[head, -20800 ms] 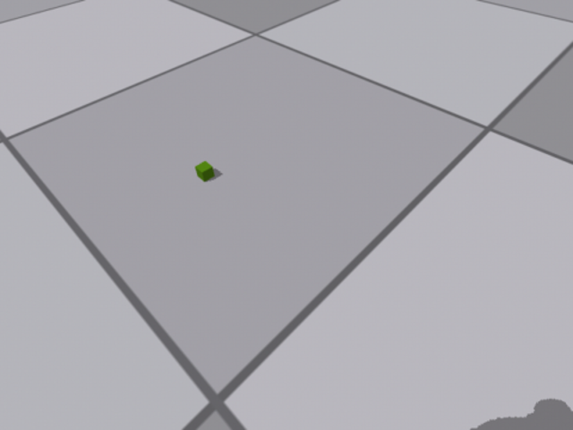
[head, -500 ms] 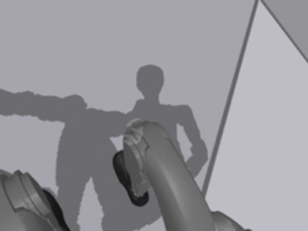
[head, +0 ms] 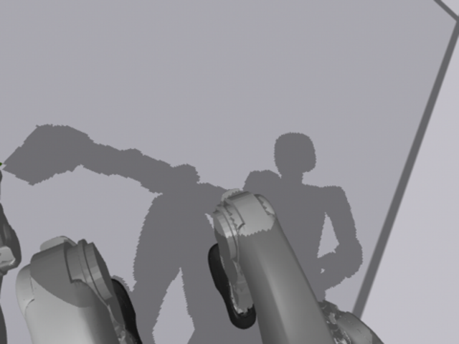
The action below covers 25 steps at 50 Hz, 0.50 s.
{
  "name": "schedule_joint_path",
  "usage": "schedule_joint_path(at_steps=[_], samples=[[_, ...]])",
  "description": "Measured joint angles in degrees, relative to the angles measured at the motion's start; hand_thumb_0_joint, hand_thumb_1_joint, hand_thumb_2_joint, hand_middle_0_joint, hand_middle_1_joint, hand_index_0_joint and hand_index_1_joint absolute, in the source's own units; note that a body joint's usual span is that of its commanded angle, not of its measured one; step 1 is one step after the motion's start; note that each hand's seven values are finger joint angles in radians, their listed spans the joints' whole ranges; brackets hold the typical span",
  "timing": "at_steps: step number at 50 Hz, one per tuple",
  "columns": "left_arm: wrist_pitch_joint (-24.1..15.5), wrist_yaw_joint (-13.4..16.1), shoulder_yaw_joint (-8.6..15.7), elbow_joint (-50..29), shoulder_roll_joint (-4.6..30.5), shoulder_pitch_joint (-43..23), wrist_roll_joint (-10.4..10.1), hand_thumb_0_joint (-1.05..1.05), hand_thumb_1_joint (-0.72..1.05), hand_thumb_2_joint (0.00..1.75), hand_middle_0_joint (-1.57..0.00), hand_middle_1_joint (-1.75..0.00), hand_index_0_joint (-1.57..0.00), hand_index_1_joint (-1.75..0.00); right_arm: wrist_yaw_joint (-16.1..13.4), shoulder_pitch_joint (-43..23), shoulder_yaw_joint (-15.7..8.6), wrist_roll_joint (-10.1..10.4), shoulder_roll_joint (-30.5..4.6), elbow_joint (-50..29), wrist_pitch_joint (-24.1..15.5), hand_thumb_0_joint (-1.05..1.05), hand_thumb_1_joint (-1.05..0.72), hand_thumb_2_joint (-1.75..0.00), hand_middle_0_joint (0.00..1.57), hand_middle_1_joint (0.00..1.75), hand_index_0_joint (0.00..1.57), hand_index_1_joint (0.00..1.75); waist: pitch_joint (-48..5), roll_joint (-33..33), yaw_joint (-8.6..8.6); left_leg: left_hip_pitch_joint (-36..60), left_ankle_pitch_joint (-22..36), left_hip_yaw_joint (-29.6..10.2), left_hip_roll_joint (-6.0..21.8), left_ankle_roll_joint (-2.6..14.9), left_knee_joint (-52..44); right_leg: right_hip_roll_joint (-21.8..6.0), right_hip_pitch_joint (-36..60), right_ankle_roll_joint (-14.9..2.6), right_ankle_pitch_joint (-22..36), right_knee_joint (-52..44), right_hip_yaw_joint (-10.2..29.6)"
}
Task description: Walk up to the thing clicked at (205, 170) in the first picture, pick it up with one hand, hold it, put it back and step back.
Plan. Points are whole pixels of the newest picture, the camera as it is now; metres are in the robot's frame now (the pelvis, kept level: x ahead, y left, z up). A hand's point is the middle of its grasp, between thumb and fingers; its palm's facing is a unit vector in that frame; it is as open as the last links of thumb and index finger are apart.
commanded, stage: lift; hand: left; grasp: from above
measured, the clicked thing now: out of the picture +0.46 +0.35 -0.20
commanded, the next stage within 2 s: hold in 1.72 s
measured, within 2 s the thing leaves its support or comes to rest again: neither
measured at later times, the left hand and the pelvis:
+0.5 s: hand out of the picture +0.42 +0.34 -0.07, palm faces -0.24 -0.33 -0.91, open 9.2 cm; pelvis +0.00 +0.00 +0.05, yaw +4 degrees
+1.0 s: hand out of the picture +0.35 +0.31 +0.12, palm faces -0.27 -0.36 -0.89, open 9.2 cm; pelvis +0.01 +0.00 +0.22, yaw +8 degrees
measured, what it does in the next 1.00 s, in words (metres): rises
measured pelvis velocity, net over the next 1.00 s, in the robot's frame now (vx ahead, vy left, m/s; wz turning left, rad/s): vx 0.01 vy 0.00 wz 0.13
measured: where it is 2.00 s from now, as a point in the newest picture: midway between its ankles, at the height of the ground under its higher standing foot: (185, 320)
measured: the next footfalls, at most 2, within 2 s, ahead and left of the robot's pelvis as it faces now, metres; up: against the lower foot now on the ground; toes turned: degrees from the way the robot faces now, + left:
none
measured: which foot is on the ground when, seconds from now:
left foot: down 0.00-1.00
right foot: down 0.00-1.00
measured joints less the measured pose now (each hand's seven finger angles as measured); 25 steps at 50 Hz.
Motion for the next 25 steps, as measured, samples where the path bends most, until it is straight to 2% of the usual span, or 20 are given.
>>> schedule_joint_path(at_steps=[7,13,17,22,25], samples=[[-0.45,-2.16,0.08,-2.80,-1.63,1.29,0.86,-0.01,0.08,0.37,-0.77,-0.47,-0.82,-0.41,-0.98,1.43,-1.43,0.94,0.76,0.97,2.34,0.01,-0.91,-0.90,0.20,0.29,0.20,0.30,-1.40,1.28,0.79,0.41,-0.28,0.95,0.08,-0.17,-0.63,-0.14,-0.24,-0.30,-0.46,0.17,0.78],[-0.23,-5.21,-0.51,-5.95,-3.93,3.67,0.52,-0.01,0.10,0.35,-0.77,-0.46,-0.82,-0.41,-1.54,2.34,-3.10,2.12,1.58,1.41,4.13,0.01,-0.91,-0.90,0.20,0.29,0.20,0.30,-3.36,2.39,2.20,1.65,-0.47,1.85,0.22,-0.13,-2.21,-0.26,0.59,-0.44,-0.76,-0.90,1.44],[-0.19,-6.63,-1.40,-8.39,-5.95,5.97,1.15,-0.01,0.11,0.34,-0.77,-0.46,-0.82,-0.40,-2.11,2.61,-4.26,3.16,2.02,1.54,5.17,0.01,-0.91,-0.90,0.20,0.29,0.20,0.30,-5.08,2.99,3.26,3.14,-0.41,2.67,0.18,-0.05,-3.99,-0.53,1.90,-0.54,-0.96,-2.25,1.99],[0.68,-6.75,-1.99,-12.08,-8.99,9.12,0.60,-0.01,0.12,0.32,-0.77,-0.45,-0.82,-0.39,-3.23,2.75,-6.00,4.46,2.47,1.69,5.95,0.01,-0.92,-0.90,0.20,0.29,0.20,0.30,-7.74,3.52,4.93,5.56,0.06,3.70,0.05,-0.03,-7.28,-0.95,4.07,-0.77,-0.81,-4.97,2.61],[1.77,-6.71,-3.16,-13.49,-10.49,10.87,-0.03,-0.01,0.12,0.32,-0.77,-0.44,-0.82,-0.39,-4.19,2.21,-6.88,4.98,2.62,1.97,6.17,0.01,-0.92,-0.90,0.20,0.29,0.20,0.30,-9.13,3.87,5.76,7.58,0.45,4.21,0.00,0.00,-9.76,-1.17,5.97,-0.88,-0.53,-7.22,2.86]])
